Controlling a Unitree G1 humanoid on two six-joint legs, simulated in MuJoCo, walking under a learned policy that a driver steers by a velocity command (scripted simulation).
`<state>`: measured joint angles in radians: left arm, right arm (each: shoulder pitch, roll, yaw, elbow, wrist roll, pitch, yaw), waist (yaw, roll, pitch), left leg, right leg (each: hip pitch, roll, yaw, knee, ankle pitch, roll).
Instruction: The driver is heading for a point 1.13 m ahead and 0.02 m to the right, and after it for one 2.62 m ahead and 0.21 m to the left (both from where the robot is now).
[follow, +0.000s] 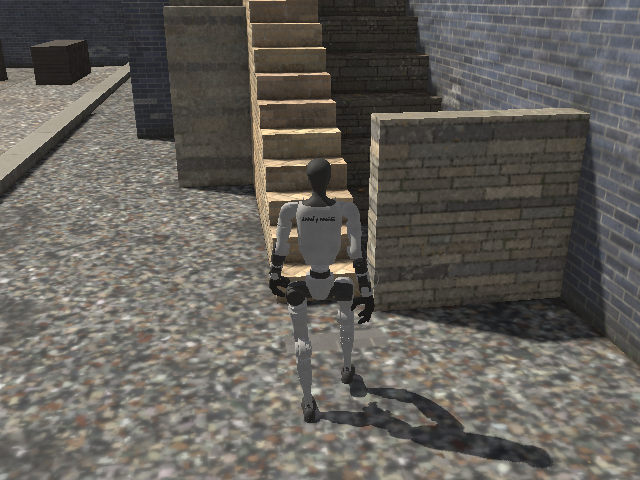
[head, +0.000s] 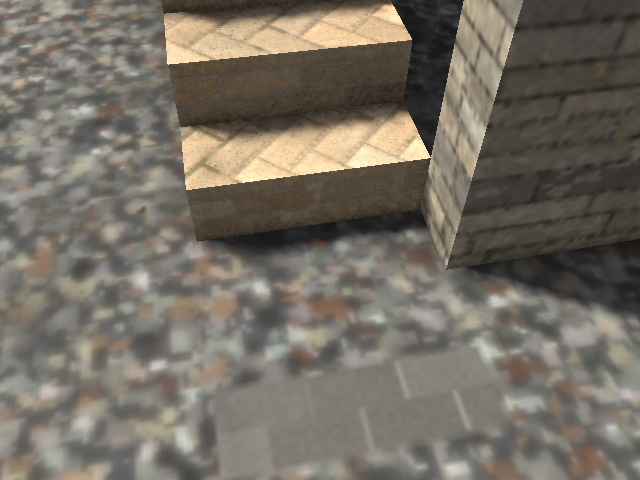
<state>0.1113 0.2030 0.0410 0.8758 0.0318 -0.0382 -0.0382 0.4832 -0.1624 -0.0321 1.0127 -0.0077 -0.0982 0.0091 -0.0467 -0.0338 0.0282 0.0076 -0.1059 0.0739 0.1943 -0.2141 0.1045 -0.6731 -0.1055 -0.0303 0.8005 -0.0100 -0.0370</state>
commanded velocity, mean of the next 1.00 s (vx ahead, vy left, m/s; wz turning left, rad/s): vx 0.50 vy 0.00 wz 0.00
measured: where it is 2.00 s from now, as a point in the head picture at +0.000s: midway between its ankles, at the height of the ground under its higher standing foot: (312, 298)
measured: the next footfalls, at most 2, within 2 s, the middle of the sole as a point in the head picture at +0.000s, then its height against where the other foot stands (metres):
right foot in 0.20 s outside the picture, level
left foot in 0.76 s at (278, 424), level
